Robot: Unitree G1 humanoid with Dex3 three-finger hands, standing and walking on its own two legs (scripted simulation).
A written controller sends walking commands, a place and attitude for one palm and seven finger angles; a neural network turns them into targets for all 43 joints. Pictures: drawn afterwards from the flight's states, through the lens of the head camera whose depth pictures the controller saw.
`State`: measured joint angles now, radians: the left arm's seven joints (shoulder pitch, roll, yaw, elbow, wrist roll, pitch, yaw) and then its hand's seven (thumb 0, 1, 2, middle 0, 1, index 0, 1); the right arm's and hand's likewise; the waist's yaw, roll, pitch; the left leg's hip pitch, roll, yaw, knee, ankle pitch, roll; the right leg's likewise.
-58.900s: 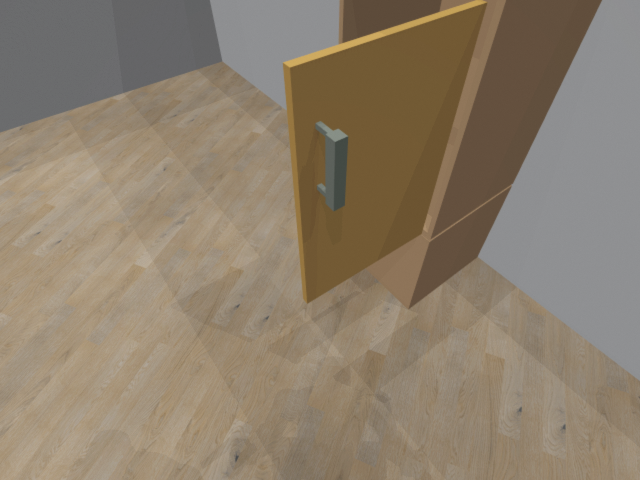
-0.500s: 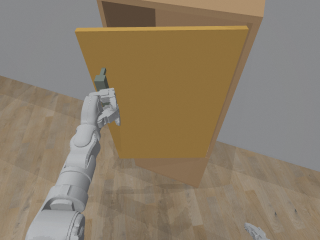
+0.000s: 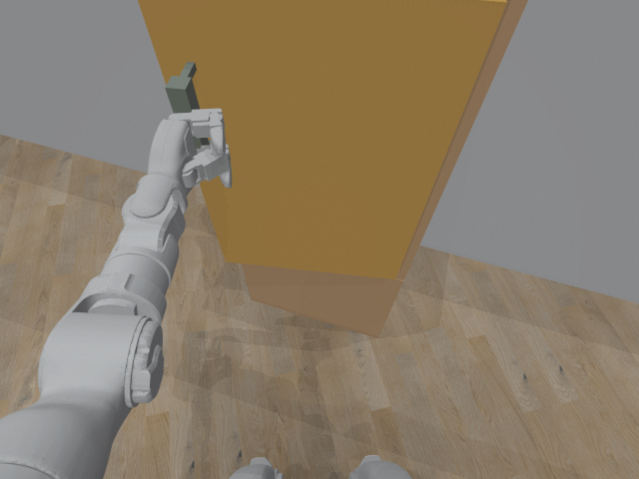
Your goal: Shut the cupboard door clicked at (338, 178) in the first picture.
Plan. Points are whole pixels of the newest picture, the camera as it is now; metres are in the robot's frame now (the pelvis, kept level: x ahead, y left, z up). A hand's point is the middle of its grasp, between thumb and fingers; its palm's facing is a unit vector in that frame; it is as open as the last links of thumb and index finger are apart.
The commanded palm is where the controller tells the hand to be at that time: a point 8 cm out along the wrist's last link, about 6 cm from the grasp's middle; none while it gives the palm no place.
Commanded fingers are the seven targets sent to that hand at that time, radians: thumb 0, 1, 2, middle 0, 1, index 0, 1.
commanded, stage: push the door shut along its arc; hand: left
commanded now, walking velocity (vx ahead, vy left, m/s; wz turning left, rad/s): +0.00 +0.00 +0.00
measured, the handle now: (197, 120) +0.56 +0.14 +0.12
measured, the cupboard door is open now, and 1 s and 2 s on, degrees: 11 1 0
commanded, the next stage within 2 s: pull the fist back off the door in 0.94 s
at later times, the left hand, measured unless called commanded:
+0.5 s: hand (272, 120) +0.56 +0.04 +0.12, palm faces -0.28 -0.96 -0.01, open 3.0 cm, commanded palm +0.55 +0.10 +0.12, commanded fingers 0.00 0.90 0.90 -1.30 -1.50 -1.30 -1.50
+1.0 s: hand (279, 111) +0.57 +0.03 +0.12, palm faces -0.37 -0.93 +0.00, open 3.4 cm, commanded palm +0.60 +0.05 +0.12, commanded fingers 0.00 0.90 0.90 -1.30 -1.50 -1.30 -1.50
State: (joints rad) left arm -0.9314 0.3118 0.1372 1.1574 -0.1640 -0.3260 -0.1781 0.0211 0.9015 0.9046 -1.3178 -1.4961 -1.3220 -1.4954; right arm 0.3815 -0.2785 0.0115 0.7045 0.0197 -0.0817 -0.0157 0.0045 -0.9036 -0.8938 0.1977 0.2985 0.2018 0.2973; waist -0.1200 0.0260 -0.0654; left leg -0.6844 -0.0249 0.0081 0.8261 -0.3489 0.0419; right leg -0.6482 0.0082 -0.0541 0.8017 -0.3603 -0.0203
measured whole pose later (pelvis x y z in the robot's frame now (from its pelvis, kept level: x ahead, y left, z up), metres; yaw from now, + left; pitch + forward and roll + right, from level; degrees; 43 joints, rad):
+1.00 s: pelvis +0.01 -0.02 -0.02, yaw +0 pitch +21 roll -2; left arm -1.34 0.46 0.17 1.40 -0.11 -0.23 -0.34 0.05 0.93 0.99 -1.30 -1.50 -1.30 -1.50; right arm 0.38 -0.30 0.02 0.71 -0.02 -0.09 -0.03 0.00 -0.90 -0.89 0.20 0.30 0.20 0.30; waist -0.25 0.04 -0.07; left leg -0.92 0.01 -0.03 0.94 -0.39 0.02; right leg -0.87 0.04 -0.09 0.89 -0.40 -0.05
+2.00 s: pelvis +0.04 -0.02 +0.01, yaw -2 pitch +13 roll +0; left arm -0.76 0.03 0.10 0.88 -0.02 -0.27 0.32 0.02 0.90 0.90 -1.30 -1.50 -1.30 -1.50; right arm 0.35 -0.24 -0.04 0.65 -0.04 0.01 0.07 0.00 -0.91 -0.89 0.20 0.30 0.20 0.30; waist -0.11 0.05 -0.11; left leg -0.61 0.01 0.02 0.77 -0.39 0.01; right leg -0.59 0.04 -0.03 0.76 -0.40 -0.05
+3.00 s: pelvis +0.03 +0.00 +0.04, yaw +0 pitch -3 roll +0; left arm 0.24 0.29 0.15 -0.20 -0.07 -0.04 0.07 0.02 0.90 0.90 -0.77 -0.91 -0.77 -0.91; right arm 0.17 -0.22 0.06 0.59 0.02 0.02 -0.07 0.01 -0.90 -0.89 0.20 0.30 0.20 0.30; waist 0.04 0.07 0.00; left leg -0.11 -0.04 0.01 0.40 -0.23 0.04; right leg -0.09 0.01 -0.03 0.39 -0.25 -0.02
